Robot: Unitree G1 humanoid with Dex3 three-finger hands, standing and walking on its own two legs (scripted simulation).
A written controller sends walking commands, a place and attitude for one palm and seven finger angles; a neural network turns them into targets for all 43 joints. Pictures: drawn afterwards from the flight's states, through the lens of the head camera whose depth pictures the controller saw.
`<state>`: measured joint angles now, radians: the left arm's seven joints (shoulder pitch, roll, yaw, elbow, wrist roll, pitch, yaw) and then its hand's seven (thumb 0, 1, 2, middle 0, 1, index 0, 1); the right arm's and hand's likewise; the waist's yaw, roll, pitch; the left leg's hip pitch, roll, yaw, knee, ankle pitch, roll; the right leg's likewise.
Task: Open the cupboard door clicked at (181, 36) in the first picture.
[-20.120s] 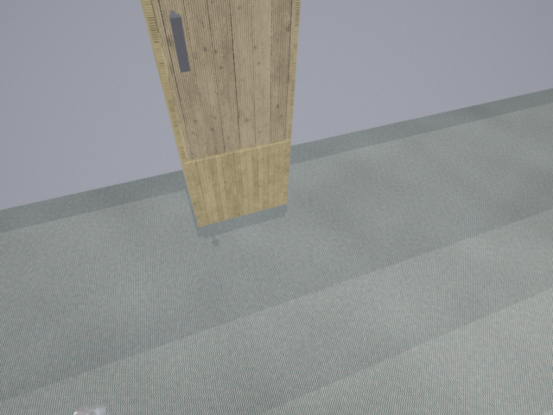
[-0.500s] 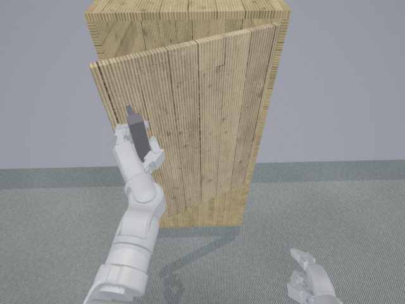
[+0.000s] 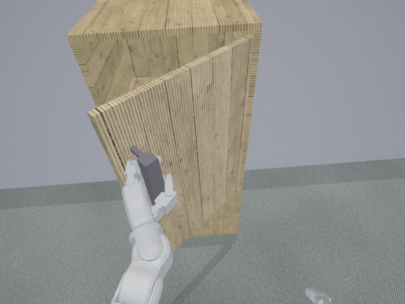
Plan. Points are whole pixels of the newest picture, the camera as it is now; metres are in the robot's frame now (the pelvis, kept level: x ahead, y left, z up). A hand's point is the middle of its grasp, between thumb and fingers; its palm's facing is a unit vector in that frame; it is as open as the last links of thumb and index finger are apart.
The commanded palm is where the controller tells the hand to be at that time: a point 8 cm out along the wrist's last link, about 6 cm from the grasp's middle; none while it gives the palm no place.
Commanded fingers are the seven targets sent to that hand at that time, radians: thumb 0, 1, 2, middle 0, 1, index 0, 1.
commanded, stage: open thumb and fingers to let go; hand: left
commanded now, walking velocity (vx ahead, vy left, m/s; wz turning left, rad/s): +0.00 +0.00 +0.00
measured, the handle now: (148, 177) +0.34 +0.12 +0.10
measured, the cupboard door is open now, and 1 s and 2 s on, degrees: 42 40 42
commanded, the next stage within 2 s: slide the hand sideways off the handle in 0.92 s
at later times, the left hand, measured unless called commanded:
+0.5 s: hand (164, 191) +0.30 +0.08 +0.10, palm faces +0.42 -0.91 -0.03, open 10.0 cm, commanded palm +0.25 +0.12 +0.10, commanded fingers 0.00 -0.50 0.30 -0.30 -1.20 -0.30 -1.20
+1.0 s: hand (163, 189) +0.31 +0.09 +0.10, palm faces +0.43 -0.90 -0.03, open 14.3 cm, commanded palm +0.26 +0.12 +0.10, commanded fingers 0.00 -0.50 0.30 -0.15 -0.30 -0.15 -0.30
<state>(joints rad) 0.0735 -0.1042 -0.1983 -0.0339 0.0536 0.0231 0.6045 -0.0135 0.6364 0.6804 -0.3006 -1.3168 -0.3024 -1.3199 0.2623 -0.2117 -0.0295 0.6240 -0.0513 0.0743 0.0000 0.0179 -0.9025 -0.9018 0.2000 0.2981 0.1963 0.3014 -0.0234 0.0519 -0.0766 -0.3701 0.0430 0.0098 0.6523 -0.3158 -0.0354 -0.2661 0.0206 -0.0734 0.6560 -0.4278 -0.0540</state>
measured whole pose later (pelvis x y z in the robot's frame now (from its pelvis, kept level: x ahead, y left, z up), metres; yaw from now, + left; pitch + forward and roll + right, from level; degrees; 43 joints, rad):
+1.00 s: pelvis -0.03 +0.02 +0.00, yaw +2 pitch +1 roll -1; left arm -0.20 -0.14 -0.20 0.20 0.05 0.08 0.68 -0.01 -0.49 0.30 -0.42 -0.72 -0.41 -0.75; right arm 0.15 -0.18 0.00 0.67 -0.05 0.07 0.00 0.02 -0.90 -0.90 0.20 0.30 0.20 0.30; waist 0.01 0.05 -0.06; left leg -0.44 0.03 -0.02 0.71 -0.29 -0.02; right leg -0.32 0.01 -0.10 0.69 -0.40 -0.04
